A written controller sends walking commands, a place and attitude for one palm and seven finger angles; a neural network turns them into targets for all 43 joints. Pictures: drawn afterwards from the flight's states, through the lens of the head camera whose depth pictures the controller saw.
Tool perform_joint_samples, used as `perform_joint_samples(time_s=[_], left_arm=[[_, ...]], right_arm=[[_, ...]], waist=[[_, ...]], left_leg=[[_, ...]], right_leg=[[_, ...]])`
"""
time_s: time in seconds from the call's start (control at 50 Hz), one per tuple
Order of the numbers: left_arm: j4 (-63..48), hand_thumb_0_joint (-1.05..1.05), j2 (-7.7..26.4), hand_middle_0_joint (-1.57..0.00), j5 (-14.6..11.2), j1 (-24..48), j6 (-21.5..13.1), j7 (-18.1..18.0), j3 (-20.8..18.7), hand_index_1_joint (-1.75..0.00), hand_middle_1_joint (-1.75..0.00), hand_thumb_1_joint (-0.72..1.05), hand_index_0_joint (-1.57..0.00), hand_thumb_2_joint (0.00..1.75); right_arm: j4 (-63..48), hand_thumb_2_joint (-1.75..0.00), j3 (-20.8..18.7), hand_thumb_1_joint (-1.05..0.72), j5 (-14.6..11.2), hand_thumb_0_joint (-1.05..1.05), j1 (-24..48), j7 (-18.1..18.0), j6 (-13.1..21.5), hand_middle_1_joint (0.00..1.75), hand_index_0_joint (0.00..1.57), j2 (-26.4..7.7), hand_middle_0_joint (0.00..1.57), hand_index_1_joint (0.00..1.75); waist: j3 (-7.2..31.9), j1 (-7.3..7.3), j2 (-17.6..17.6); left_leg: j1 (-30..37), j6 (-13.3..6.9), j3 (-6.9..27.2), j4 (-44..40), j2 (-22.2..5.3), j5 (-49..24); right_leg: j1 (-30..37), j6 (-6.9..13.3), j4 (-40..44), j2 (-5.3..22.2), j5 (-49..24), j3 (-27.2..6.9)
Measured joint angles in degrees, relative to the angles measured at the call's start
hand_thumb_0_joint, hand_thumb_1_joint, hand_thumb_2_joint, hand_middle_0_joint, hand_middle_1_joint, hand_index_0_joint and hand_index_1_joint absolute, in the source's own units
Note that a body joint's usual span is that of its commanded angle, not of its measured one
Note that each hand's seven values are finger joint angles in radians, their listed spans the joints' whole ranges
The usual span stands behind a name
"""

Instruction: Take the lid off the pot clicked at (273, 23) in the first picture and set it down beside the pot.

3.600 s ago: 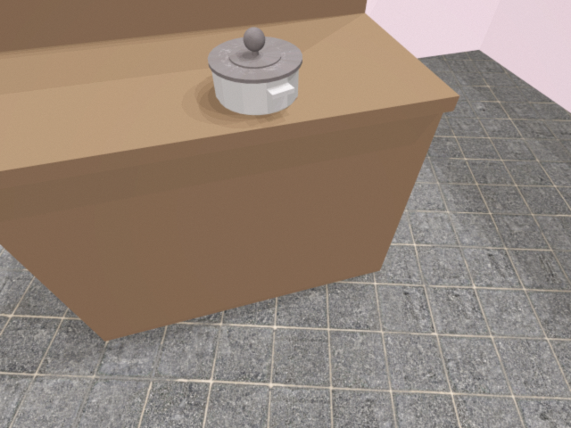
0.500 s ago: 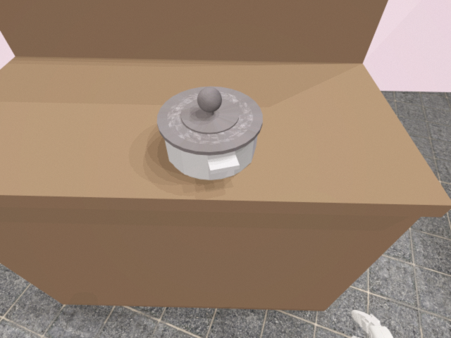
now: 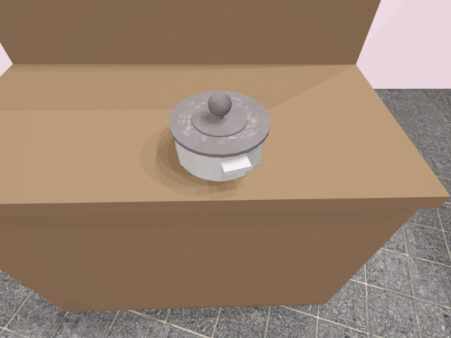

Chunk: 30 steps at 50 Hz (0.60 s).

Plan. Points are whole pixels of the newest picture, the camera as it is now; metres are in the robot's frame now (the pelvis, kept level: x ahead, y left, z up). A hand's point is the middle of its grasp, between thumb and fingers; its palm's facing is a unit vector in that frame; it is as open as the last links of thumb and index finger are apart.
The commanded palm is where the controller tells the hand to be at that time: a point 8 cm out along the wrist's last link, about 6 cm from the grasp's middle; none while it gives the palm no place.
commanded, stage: come to a stop and stand still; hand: left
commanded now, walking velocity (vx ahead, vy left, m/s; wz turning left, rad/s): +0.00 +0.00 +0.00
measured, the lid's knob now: (219, 104) +0.49 +0.05 +0.17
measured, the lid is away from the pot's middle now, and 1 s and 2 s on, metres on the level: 0.00 0.00 0.00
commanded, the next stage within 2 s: look again from close up in 0.64 s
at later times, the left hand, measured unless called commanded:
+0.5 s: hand out of the picture +0.05 +0.20 -0.17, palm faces +0.02 -0.98 -0.21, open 7.3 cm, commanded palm none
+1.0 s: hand out of the picture +0.04 +0.18 -0.17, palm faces +0.02 -0.98 -0.17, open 7.3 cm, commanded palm none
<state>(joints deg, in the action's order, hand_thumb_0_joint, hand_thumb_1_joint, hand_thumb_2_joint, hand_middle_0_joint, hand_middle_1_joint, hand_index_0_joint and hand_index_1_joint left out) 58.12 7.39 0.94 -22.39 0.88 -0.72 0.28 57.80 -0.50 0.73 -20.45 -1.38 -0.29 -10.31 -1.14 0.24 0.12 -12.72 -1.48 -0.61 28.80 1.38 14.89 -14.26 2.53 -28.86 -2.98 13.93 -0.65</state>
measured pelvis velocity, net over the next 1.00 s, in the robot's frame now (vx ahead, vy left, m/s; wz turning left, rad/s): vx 0.05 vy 0.02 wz -0.01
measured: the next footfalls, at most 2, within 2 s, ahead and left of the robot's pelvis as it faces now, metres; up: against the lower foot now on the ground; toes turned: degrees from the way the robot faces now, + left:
none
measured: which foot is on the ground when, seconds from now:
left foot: down 0.00-1.00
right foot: down 0.00-1.00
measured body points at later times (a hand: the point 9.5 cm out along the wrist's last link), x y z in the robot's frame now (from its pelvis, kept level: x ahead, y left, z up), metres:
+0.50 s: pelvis +0.03 +0.02 +0.00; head +0.04 +0.02 +0.45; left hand +0.05 +0.25 -0.15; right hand +0.03 -0.20 -0.16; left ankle +0.00 +0.10 -0.74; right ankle +0.02 -0.09 -0.74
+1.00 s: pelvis +0.05 +0.02 +0.00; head +0.06 +0.03 +0.45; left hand +0.04 +0.24 -0.16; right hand +0.05 -0.20 -0.15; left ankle +0.00 +0.10 -0.74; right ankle +0.02 -0.09 -0.74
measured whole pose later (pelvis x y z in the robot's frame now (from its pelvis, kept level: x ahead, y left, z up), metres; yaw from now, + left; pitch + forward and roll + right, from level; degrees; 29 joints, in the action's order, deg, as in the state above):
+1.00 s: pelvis +0.05 +0.02 +0.00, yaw -1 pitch +0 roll +0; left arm 61.5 8.0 0.5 -17.9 -0.1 -2.3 0.8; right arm 62.7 0.7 0.6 -16.8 -2.5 1.5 -8.3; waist -1.7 0.4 -0.3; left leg -6.9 -3.2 -1.5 24.7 2.8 17.6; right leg -8.9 0.8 -25.5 -1.7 16.2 -2.0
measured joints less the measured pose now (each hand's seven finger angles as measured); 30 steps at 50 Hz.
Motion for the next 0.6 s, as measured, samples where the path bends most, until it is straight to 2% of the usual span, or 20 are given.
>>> perform_joint_samples(time_s=[0.14, 0.26, 0.6], left_arm=[[1.3, 0.02, 1.0, -0.2, -0.1, 3.8, -0.5, -0.6, 0.0, -0.3, -0.3, 0.93, -0.2, 0.9], [1.6, 0.02, 1.7, -0.2, -0.3, 5.8, -0.9, -1.0, -0.2, -0.3, -0.3, 0.92, -0.2, 0.9], [2.5, 0.01, 1.2, -0.2, -0.4, 5.9, -0.7, -1.5, 0.0, -0.3, -0.3, 0.93, -0.2, 0.9]], right_arm=[[3.0, -0.9, 1.0, -0.91, 0.0, 0.01, -1.3, -0.3, 0.8, 0.3, 0.2, 2.4, 0.19, 0.3], [3.7, -0.9, 1.5, -0.9, -0.1, 0.01, 0.2, -0.4, 1.4, 0.3, 0.2, 4.0, 0.2, 0.3], [3.8, -0.9, 1.0, -0.92, 0.0, 0.01, 3.8, -1.0, 1.8, 0.3, 0.2, 1.3, 0.2, 0.3]], waist=[[0.0, -0.54, -0.6], [0.2, -0.61, 0.1], [-0.2, -0.18, 0.3]], left_leg=[[1.2, -0.8, -0.3, -2.2, 0.6, 0.1], [2.2, -1.3, -0.6, -2.9, 1.1, 0.5], [4.8, -1.9, -1.0, -4.0, 1.8, 1.7]], right_leg=[[1.2, -0.7, 2.3, 0.6, -0.6, -0.5], [2.0, -1.2, 2.5, 1.1, 0.1, -0.8], [4.0, -1.9, 2.5, 1.7, 1.8, -1.4]])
